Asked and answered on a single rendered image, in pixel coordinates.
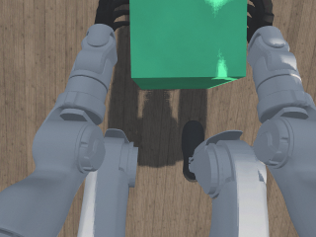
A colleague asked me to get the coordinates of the left robot upper arm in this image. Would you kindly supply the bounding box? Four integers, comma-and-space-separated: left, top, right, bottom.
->
0, 119, 106, 237

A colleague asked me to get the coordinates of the robot left hand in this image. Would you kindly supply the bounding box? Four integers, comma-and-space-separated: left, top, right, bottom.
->
94, 0, 130, 31

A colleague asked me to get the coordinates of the robot left forearm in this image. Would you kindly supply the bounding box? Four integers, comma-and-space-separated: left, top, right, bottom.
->
32, 24, 118, 159

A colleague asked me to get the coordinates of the right robot upper arm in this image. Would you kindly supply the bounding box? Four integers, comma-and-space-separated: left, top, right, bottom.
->
253, 117, 316, 237

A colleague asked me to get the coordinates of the right robot shin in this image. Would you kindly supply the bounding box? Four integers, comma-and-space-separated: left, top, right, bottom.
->
189, 129, 267, 187

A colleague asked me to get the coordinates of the robot right thigh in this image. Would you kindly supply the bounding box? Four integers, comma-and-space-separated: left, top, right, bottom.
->
199, 140, 270, 237

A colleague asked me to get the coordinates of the robot right forearm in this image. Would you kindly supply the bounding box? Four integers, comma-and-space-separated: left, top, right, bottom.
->
247, 26, 316, 123

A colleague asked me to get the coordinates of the robot right hand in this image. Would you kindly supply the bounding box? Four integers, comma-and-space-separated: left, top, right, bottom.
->
247, 0, 275, 43

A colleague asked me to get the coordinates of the carton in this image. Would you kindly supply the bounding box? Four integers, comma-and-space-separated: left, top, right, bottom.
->
129, 0, 248, 90

